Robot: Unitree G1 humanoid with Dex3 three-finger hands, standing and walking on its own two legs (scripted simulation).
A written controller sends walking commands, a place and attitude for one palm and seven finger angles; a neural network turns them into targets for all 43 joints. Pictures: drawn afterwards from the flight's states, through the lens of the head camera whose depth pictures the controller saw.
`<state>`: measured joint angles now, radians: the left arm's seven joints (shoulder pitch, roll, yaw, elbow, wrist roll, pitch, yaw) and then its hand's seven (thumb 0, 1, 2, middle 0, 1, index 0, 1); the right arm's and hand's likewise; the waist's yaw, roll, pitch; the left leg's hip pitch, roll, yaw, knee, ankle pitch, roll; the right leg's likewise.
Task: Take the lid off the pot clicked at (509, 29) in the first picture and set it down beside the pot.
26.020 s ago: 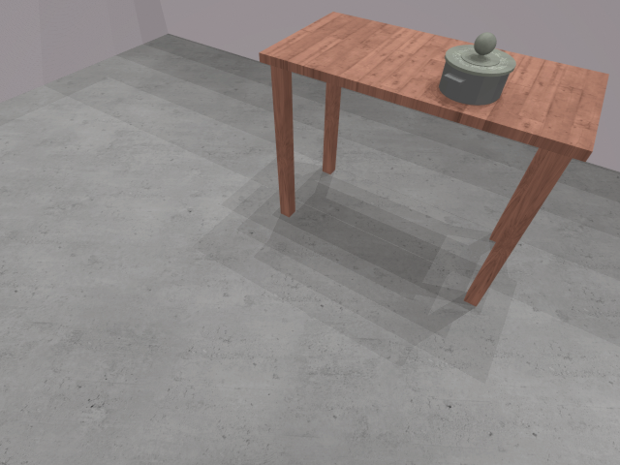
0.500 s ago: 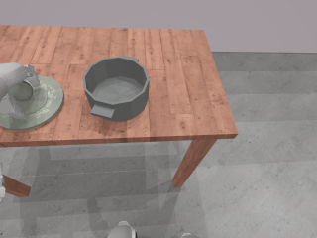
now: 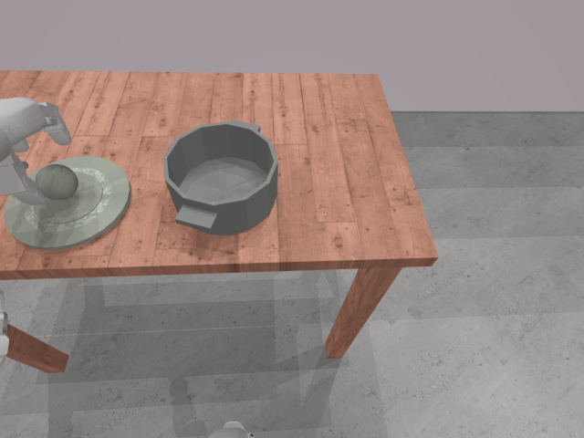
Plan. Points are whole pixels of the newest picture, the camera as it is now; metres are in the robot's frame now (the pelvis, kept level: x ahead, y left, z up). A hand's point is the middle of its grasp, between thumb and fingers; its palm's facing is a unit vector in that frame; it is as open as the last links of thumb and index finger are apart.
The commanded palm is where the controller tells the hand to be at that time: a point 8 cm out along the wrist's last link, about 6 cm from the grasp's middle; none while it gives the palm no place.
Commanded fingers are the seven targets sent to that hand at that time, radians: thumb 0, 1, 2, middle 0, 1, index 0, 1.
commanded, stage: raise the empty hand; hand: left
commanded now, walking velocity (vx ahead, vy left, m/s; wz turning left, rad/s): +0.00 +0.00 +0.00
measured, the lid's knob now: (57, 182) +0.47 +0.34 +0.05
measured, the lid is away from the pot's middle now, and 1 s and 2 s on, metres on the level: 0.24 0.24 0.24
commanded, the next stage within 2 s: draw the hand back to the body in 0.70 s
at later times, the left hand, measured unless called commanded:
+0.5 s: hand out of the picture +0.44 +0.34 +0.17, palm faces -0.34 -0.11 -0.94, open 11.1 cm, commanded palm +0.45 +0.33 +0.24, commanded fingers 0.00 -0.02 0.65 -0.35 -0.86 -0.35 -0.86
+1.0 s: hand out of the picture +0.44 +0.33 +0.18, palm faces -0.31 -0.08 -0.95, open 11.1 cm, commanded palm +0.42 +0.33 +0.25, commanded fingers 0.00 -0.02 0.65 -0.35 -0.86 -0.35 -0.86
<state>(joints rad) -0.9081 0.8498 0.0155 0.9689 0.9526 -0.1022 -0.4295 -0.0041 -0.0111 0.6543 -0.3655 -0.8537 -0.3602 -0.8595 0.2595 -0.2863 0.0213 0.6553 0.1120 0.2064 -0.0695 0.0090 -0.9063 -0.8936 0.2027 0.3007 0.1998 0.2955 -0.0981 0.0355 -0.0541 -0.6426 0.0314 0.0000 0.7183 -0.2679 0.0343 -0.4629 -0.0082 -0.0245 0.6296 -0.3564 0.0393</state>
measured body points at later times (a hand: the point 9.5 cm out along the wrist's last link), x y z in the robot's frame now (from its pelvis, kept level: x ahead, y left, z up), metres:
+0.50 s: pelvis +0.00 +0.00 +0.01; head +0.06 +0.02 +0.45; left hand +0.45 +0.34 +0.22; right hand +0.08 -0.27 -0.11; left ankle +0.05 +0.10 -0.72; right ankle -0.03 -0.15 -0.72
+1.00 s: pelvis +0.00 +0.00 +0.01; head +0.06 +0.00 +0.46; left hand +0.45 +0.34 +0.24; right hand +0.08 -0.27 -0.11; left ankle +0.05 +0.10 -0.72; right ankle -0.03 -0.15 -0.72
